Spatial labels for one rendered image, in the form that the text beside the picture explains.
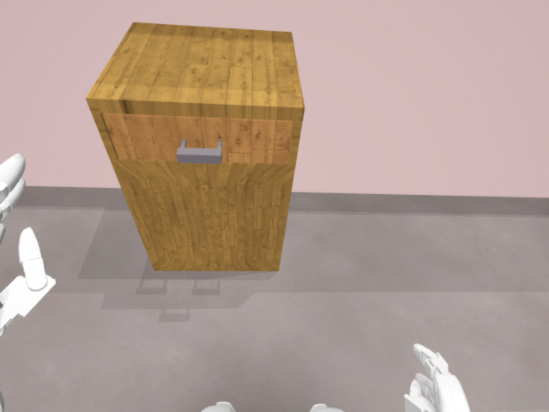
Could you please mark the robot right hand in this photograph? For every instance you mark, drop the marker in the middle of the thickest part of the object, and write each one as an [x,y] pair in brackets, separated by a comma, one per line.
[444,394]

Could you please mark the cabinet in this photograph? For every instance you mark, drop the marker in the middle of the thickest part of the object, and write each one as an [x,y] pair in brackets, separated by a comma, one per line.
[194,216]

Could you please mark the robot left hand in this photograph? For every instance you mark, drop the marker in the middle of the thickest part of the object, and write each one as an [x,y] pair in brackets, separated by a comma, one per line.
[22,295]

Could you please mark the drawer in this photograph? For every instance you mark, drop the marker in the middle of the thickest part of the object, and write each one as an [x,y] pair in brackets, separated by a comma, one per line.
[157,137]

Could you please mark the left robot shin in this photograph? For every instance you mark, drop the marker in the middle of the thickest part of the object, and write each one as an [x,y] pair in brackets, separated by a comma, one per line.
[224,404]

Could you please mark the handle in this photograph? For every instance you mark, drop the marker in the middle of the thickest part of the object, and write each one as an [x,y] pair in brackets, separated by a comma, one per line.
[199,155]

